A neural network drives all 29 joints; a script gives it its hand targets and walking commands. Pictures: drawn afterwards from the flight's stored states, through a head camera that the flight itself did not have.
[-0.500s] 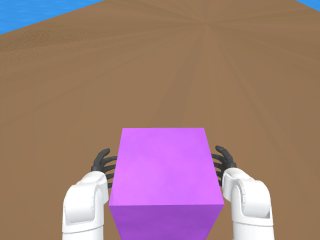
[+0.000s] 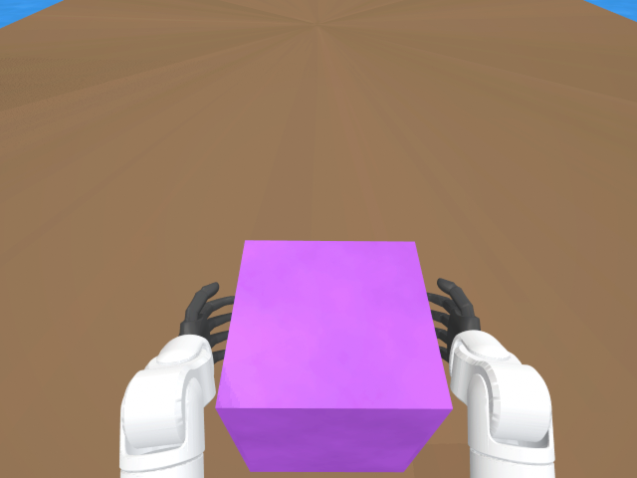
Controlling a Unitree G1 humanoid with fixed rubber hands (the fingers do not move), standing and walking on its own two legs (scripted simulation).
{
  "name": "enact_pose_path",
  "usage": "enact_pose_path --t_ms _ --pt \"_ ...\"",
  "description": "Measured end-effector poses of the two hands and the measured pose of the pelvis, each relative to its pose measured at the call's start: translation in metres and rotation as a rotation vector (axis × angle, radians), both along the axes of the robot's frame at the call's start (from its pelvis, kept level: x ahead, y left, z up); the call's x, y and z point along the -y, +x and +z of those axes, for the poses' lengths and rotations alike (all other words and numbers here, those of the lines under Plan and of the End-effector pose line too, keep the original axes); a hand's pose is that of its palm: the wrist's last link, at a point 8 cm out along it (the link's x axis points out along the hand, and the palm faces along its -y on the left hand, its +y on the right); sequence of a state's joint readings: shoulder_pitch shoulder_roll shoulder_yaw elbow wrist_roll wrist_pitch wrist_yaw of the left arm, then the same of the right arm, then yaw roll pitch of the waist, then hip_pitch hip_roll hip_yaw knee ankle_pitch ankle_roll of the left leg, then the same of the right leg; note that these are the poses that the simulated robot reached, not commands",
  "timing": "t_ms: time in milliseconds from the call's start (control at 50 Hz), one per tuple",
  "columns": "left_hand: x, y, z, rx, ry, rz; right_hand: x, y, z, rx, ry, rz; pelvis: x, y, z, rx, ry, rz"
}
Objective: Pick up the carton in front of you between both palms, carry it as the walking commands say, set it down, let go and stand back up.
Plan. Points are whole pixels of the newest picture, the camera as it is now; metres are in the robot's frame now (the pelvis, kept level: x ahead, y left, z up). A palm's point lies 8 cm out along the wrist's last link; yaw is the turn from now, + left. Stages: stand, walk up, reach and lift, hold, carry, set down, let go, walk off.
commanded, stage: carry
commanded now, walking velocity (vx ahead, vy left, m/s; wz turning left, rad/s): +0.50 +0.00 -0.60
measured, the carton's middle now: (328, 362) +0.28 +0.00 +0.03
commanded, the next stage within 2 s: none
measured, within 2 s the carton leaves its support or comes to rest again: neither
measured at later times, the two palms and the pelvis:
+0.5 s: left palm (308, 185) +0.60 +0.03 +0.09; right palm (484, 214) +0.50 -0.25 +0.10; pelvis +0.30 -0.02 +0.00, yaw -20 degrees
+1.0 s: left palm (343, 115) +0.88 -0.05 +0.09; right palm (475, 125) +0.83 -0.35 +0.08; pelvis +0.61 -0.15 +0.00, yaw -10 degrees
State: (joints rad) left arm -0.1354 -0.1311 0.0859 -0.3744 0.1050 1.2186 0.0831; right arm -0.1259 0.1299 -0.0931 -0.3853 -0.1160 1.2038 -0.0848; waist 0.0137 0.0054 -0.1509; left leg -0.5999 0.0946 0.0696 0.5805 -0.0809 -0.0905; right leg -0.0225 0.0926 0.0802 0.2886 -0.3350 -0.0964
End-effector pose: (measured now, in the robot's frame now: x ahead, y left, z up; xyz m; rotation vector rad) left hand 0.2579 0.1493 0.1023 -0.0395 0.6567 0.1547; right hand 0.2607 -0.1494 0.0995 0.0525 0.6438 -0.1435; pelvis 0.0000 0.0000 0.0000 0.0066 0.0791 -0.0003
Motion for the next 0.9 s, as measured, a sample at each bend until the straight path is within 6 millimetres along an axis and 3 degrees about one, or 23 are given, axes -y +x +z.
enact_pose_path --t_ms 80,140,240,340,460,560,620,720,900 --pt "-0.008 0.069 -0.015 0.001 -0.025 -0.052 -0.008 0.053 -0.007 0.0 -0.026 -0.05 -0.019 0.059 -0.015 0.007 0.006 -0.081" --pt "-0.003 0.108 -0.025 -0.07 -0.03 -0.11 -0.004 0.077 -0.014 -0.072 -0.047 -0.096 -0.026 0.089 -0.009 0.011 0.01 -0.143" --pt "0.022 0.168 -0.021 -0.109 -0.047 -0.204 0.016 0.105 -0.007 -0.109 -0.039 -0.21 -0.032 0.14 0.007 0.013 -0.012 -0.215" --pt "0.055 0.233 -0.006 -0.06 -0.041 -0.293 0.043 0.145 0.007 -0.06 -0.034 -0.299 -0.024 0.195 0.013 0.008 -0.029 -0.271" --pt "0.102 0.311 -0.007 -0.036 -0.039 -0.345 0.086 0.21 0.006 -0.035 -0.03 -0.352 0.008 0.272 0.004 0.017 -0.035 -0.329" --pt "0.151 0.38 -0.032 -0.049 -0.022 -0.354 0.134 0.277 -0.023 -0.049 -0.015 -0.358 0.055 0.343 -0.02 0.039 -0.034 -0.331" --pt "0.174 0.412 -0.047 -0.11 0.016 -0.348 0.158 0.313 -0.044 -0.109 0.022 -0.352 0.078 0.374 -0.02 0.038 -0.035 -0.32" --pt "0.188 0.452 -0.047 -0.188 0.054 -0.308 0.176 0.364 -0.051 -0.189 0.048 -0.302 0.103 0.421 0.002 0.031 0.005 -0.283" --pt "0.201 0.549 -0.022 -0.09 0.044 -0.235 0.194 0.483 -0.028 -0.091 0.03 -0.221 0.138 0.53 0.01 0.034 0.031 -0.226"
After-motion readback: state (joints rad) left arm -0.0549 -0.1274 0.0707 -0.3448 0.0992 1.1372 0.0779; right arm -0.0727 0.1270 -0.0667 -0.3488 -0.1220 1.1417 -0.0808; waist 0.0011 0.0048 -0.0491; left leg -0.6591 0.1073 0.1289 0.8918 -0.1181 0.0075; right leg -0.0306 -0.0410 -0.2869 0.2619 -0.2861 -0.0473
